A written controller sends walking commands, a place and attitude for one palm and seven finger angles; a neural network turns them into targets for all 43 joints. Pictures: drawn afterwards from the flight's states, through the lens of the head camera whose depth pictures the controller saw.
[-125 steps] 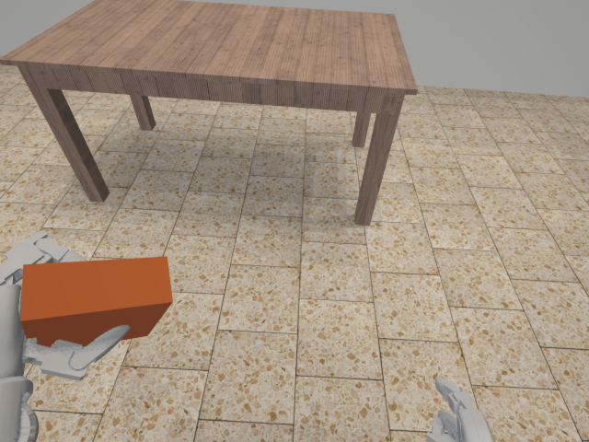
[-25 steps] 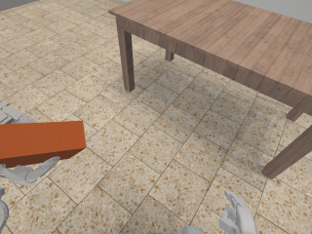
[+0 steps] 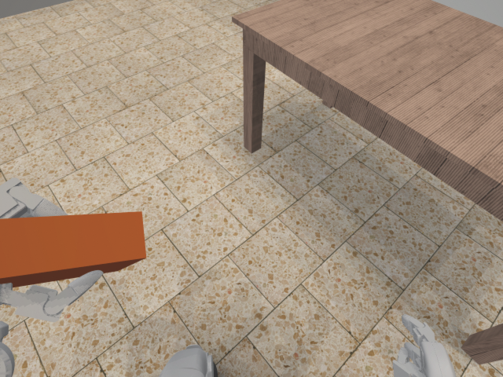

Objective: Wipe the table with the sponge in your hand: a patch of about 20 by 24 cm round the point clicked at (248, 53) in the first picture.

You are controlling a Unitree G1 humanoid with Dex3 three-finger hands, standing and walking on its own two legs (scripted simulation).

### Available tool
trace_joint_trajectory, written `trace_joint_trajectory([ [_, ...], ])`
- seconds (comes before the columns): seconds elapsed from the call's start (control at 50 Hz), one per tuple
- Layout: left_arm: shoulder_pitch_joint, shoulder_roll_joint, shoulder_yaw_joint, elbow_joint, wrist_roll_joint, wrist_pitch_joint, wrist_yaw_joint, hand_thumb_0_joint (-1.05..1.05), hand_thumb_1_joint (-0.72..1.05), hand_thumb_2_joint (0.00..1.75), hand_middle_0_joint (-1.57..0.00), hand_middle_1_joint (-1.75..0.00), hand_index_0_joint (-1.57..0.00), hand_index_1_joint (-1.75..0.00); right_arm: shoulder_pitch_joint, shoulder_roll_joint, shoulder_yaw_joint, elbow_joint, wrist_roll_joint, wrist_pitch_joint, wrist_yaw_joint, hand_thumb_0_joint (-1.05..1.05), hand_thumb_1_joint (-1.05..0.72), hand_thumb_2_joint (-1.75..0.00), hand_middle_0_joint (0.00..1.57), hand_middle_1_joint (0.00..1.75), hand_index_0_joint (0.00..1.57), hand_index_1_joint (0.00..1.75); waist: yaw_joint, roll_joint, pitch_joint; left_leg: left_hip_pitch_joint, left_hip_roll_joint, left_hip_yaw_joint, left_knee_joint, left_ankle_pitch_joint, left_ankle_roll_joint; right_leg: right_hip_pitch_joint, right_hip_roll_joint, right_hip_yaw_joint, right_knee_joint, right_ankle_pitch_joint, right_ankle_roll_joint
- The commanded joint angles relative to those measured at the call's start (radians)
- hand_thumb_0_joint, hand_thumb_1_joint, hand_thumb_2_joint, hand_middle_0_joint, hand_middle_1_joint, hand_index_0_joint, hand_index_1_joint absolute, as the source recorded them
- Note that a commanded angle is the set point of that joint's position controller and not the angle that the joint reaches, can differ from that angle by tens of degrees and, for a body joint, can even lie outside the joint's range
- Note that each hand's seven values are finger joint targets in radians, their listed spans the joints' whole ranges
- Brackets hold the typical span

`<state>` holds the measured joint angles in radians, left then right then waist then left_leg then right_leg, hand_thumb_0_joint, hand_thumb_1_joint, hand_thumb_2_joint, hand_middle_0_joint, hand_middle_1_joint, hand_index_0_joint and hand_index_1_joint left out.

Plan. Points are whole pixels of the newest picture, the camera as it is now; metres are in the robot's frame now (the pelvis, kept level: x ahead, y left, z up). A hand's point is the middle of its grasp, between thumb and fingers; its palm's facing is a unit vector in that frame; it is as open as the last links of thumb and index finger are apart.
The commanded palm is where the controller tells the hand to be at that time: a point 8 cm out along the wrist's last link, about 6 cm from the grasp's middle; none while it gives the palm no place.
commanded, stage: walk to a spot facing it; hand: left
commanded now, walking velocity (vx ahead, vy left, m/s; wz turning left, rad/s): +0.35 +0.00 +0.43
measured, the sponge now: (91, 249) +0.23 +0.20 +0.16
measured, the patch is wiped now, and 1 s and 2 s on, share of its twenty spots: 0.00 0.00 0.00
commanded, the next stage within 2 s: none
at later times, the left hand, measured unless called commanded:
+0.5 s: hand (61, 219) +0.25 +0.23 +0.18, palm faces +0.64 -0.65 -0.41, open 9.3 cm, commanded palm +0.20 +0.26 +0.18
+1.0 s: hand (37, 196) +0.27 +0.26 +0.19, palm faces +0.70 -0.56 -0.44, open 9.3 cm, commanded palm +0.21 +0.28 +0.18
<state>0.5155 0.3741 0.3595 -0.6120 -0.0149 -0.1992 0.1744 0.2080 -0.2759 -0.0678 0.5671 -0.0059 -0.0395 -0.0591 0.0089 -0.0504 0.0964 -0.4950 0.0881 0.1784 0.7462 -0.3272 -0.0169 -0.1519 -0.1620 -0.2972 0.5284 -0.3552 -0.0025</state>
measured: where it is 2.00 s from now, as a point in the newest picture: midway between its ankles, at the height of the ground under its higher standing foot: (264, 336)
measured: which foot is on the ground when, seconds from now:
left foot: up 0.00-0.06, down 0.08-0.38, up 0.40-0.72, down 0.74-1.00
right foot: down 0.00-0.06, up 0.08-0.36, down 0.38-0.74, up 0.76-1.00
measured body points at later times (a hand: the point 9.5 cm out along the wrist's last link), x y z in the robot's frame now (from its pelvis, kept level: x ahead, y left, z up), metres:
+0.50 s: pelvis +0.11 -0.05 -0.01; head +0.12 -0.07 +0.44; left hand +0.21 +0.26 +0.20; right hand +0.31 -0.22 -0.13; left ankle +0.09 +0.09 -0.66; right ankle +0.15 -0.16 -0.74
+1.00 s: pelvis +0.19 -0.04 +0.00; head +0.21 -0.02 +0.44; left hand +0.23 +0.29 +0.21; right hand +0.42 -0.14 -0.10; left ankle +0.19 +0.10 -0.74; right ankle +0.29 -0.16 -0.69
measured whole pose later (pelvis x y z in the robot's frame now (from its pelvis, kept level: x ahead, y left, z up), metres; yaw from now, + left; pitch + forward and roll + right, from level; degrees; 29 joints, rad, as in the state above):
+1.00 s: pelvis +0.19 -0.04 +0.00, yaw +26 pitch +0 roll -2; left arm 0.52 0.39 0.39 -0.62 -0.04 -0.20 0.14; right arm 0.22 -0.11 0.02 0.59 0.01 -0.10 -0.03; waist 0.00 0.02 0.06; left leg -0.36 0.07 0.04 0.54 -0.19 0.02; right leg -0.50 -0.11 -0.11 0.94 -0.39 0.07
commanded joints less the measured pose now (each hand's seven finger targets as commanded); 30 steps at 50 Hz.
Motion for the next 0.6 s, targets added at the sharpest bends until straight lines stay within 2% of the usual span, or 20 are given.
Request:
trace_joint_trajectory([
  [0.0, -0.089, 0.162, 0.139, -0.204, -0.018, -0.06, 0.05, 0.0, 0.1, 1.3, -1.2, -1.6, -1.2, -1.6, -0.021, -0.009, -0.002, -0.164, 0.006, -0.05, -0.01, 0.0, -0.9, -0.9, 0.2, 0.3, 0.2, 0.3, -0.024, -0.033, -0.278, 0.29, -0.105, 0.106, -0.244, 0.105, 0.021, 0.064, -0.157, 0.068, 0.194, 0.577, -0.053],
  [0.02, -0.109, 0.168, 0.14, -0.208, -0.014, -0.073, 0.05, 0.0, 0.1, 1.3, -1.2, -1.6, -1.2, -1.6, -0.017, -0.028, -0.012, -0.166, 0.011, -0.049, -0.017, 0.0, -0.9, -0.9, 0.2, 0.3, 0.2, 0.3, -0.045, 0.109, -0.313, 0.502, -0.046, -0.015, -0.271, 0.141, 0.067, -0.114, -0.113, 0.059, 0.421, 0.488, -0.006],
  [0.04, -0.11, 0.154, 0.139, -0.208, -0.022, -0.091, 0.046, 0.0, 0.1, 1.3, -1.2, -1.6, -1.2, -1.6, -0.038, -0.051, -0.014, -0.167, 0.007, -0.053, -0.012, 0.0, -0.9, -0.9, 0.2, 0.3, 0.2, 0.3, -0.039, 0.381, -0.318, 0.622, 0.223, -0.456, -0.331, 0.373, 0.214, -0.365, 0.047, 0.083, 0.7, -0.072, 0.053],
  [0.06, -0.174, 0.185, 0.143, -0.213, -0.013, -0.104, 0.041, 0.0, 0.1, 1.3, -1.2, -1.6, -1.2, -1.6, -0.043, -0.05, -0.002, -0.171, 0.016, -0.064, 0.008, 0.0, -0.9, -0.9, 0.2, 0.3, 0.2, 0.3, -0.034, 0.366, -0.282, 0.613, 0.358, -0.746, -0.389, 0.565, 0.317, -0.506, 0.102, 0.206, 0.836, -0.305, 0.042],
  [0.08, -0.138, 0.217, 0.142, -0.079, -0.004, -0.09, 0.008, 0.0, 0.1, 1.3, -1.2, -1.6, -1.2, -1.6, -0.053, -0.061, -0.008, -0.149, 0.028, -0.073, 0.011, 0.0, -0.9, -0.9, 0.2, 0.3, 0.2, 0.3, -0.028, 0.246, -0.223, 0.543, 0.365, -0.731, -0.387, 0.433, 0.316, -0.573, 0.06, 0.294, 0.852, -0.254, 0.042],
  [0.1, -0.143, 0.221, 0.177, -0.132, -0.009, -0.089, 0.001, 0.0, 0.1, 1.3, -1.2, -1.6, -1.2, -1.6, -0.074, -0.061, -0.019, -0.137, 0.032, -0.064, 0.007, 0.0, -0.9, -0.9, 0.2, 0.3, 0.2, 0.3, -0.014, 0.271, -0.24, 0.495, 0.356, -0.686, -0.385, 0.303, 0.333, -0.582, 0.021, 0.316, 0.849, -0.213, 0.054],
  [0.14, -0.105, 0.2, 0.171, -0.25, -0.009, -0.097, -0.009, 0.0, 0.1, 1.3, -1.2, -1.6, -1.2, -1.6, -0.086, -0.03, -0.012, -0.134, 0.032, -0.07, 0.014, 0.0, -0.9, -0.9, 0.2, 0.3, 0.2, 0.3, -0.002, 0.289, -0.219, 0.356, 0.278, -0.519, -0.411, 0.103, 0.286, -0.531, -0.001, 0.294, 0.748, -0.154, 0.059],
  [0.2, -0.036, 0.17, 0.166, -0.322, -0.023, -0.109, -0.007, 0.0, 0.1, 1.3, -1.2, -1.6, -1.2, -1.6, -0.089, -0.024, 0.006, -0.126, 0.02, -0.107, 0.018, 0.0, -0.9, -0.9, 0.2, 0.3, 0.2, 0.3, 0.008, 0.349, -0.22, 0.159, 0.179, -0.351, -0.461, -0.023, 0.207, -0.295, 0.029, 0.202, 0.472, -0.056, 0.061],
  [0.24, -0.016, 0.147, 0.154, -0.248, -0.03, -0.102, -0.007, 0.0, 0.1, 1.3, -1.2, -1.6, -1.2, -1.6, -0.074, -0.024, 0.015, -0.112, 0.016, -0.119, 0.011, 0.0, -0.9, -0.9, 0.2, 0.3, 0.2, 0.3, 0.003, 0.345, -0.213, 0.099, 0.169, -0.309, -0.476, -0.133, 0.19, -0.166, 0.064, 0.152, 0.306, -0.04, 0.068],
  [0.32, -0.102, 0.118, 0.118, -0.092, -0.015, -0.058, -0.008, 0.0, 0.1, 1.3, -1.2, -1.6, -1.2, -1.6, -0.067, -0.02, 0.025, -0.095, 0.017, -0.106, -0.017, 0.0, -0.9, -0.9, 0.2, 0.3, 0.2, 0.3, 0.009, 0.233, -0.188, 0.031, 0.107, -0.248, -0.31, -0.315, 0.12, 0.024, 0.132, 0.087, 0.034, -0.044, 0.072],
  [0.34, -0.143, 0.125, 0.11, -0.066, -0.007, -0.046, -0.008, 0.0, 0.1, 1.3, -1.2, -1.6, -1.2, -1.6, -0.058, -0.004, 0.029, -0.09, 0.018, -0.099, -0.02, 0.0, -0.9, -0.9, 0.2, 0.3, 0.2, 0.3, 0.012, 0.108, -0.179, -0.034, 0.056, -0.202, -0.123, -0.309, 0.093, 0.063, 0.058, 0.198, -0.087, -0.138, 0.035],
  [0.36, -0.174, 0.172, 0.128, -0.039, 0.001, -0.033, -0.005, 0.0, 0.1, 1.3, -1.2, -1.6, -1.2, -1.6, -0.059, 0.024, 0.037, -0.091, 0.016, -0.09, -0.021, 0.0, -0.9, -0.9, 0.2, 0.3, 0.2, 0.3, 0.022, -0.2, -0.16, -0.231, -0.053, -0.086, 0.192, -0.298, 0.041, 0.139, -0.178, 0.553, -0.251, -0.279, -0.066],
  [0.38, -0.202, 0.205, 0.139, -0.029, -0.014, -0.017, 0.003, 0.0, 0.1, 1.3, -1.2, -1.6, -1.2, -1.6, -0.116, -0.003, 0.035, -0.103, 0.012, -0.103, -0.02, 0.0, -0.9, -0.9, 0.2, 0.3, 0.2, 0.3, 0.045, -0.303, -0.127, -0.346, -0.072, -0.14, 0.455, -0.267, 0.016, 0.148, -0.361, 0.818, -0.337, -0.191, -0.16],
  [0.4, -0.23, 0.207, 0.133, -0.032, -0.014, -0.022, 0.004, 0.0, 0.1, 1.3, -1.2, -1.6, -1.2, -1.6, -0.119, -0.023, 0.033, -0.087, -0.002, -0.109, -0.018, 0.0, -0.9, -0.9, 0.2, 0.3, 0.2, 0.3, 0.025, -0.231, -0.114, -0.341, -0.029, -0.205, 0.544, -0.18, 0.007, 0.122, -0.366, 0.818, -0.331, -0.129, -0.18],
  [0.42, -0.217, 0.19, 0.114, -0.039, -0.015, -0.035, -0.005, 0.0, 0.1, 1.3, -1.2, -1.6, -1.2, -1.6, -0.112, -0.022, 0.036, -0.071, 0.003, -0.101, -0.016, 0.0, -0.9, -0.9, 0.2, 0.3, 0.2, 0.3, 0.02, -0.155, -0.084, -0.33, 0.0, -0.208, 0.581, -0.138, -0.004, 0.095, -0.34, 0.703, -0.298, -0.029, -0.17],
  [0.44, -0.211, 0.169, 0.099, -0.046, -0.01, -0.043, -0.011, 0.0, 0.1, 1.3, -1.2, -1.6, -1.2, -1.6, -0.112, -0.016, 0.045, -0.059, 0.001, -0.086, -0.014, 0.0, -0.9, -0.9, 0.2, 0.3, 0.2, 0.3, 0.018, -0.12, -0.069, -0.292, 0.014, -0.19, 0.564, -0.108, -0.016, 0.066, -0.293, 0.529, -0.272, 0.085, -0.14],
  [0.46, -0.209, 0.157, 0.086, -0.051, -0.004, -0.049, -0.012, 0.0, 0.1, 1.3, -1.2, -1.6, -1.2, -1.6, -0.119, -0.013, 0.049, -0.055, 0.0, -0.075, -0.013, 0.0, -0.9, -0.9, 0.2, 0.3, 0.2, 0.3, 0.014, -0.109, -0.077, -0.255, 0.015, -0.162, 0.518, -0.086, -0.022, 0.064, -0.256, 0.385, -0.248, 0.185, -0.111],
  [0.48, -0.218, 0.149, 0.074, -0.069, -0.006, -0.048, -0.012, 0.0, 0.1, 1.3, -1.2, -1.6, -1.2, -1.6, -0.131, -0.008, 0.048, -0.066, 0.004, -0.07, -0.014, 0.0, -0.9, -0.9, 0.2, 0.3, 0.2, 0.3, 0.01, -0.134, -0.087, -0.199, 0.01, -0.139, 0.446, -0.072, -0.02, 0.049, -0.236, 0.31, -0.24, 0.229, -0.091],
  [0.52, -0.201, 0.166, 0.092, -0.096, -0.002, -0.048, -0.003, 0.0, 0.1, 1.3, -1.2, -1.6, -1.2, -1.6, -0.122, -0.016, 0.037, -0.085, 0.0, -0.066, -0.012, 0.0, -0.9, -0.9, 0.2, 0.3, 0.2, 0.3, 0.012, -0.124, -0.095, -0.112, 0.01, -0.074, 0.273, -0.035, -0.015, 0.037, -0.218, 0.201, -0.225, 0.308, -0.081],
  [0.58, -0.134, 0.182, 0.126, -0.18, -0.013, -0.049, 0.018, 0.0, 0.1, 1.3, -1.2, -1.6, -1.2, -1.6, -0.108, -0.008, 0.018, -0.136, 0.002, -0.063, -0.009, 0.0, -0.9, -0.9, 0.2, 0.3, 0.2, 0.3, 0.033, -0.135, -0.133, -0.03, -0.004, -0.004, 0.059, -0.036, -0.006, 0.08, -0.236, 0.171, -0.196, 0.376, -0.098],
])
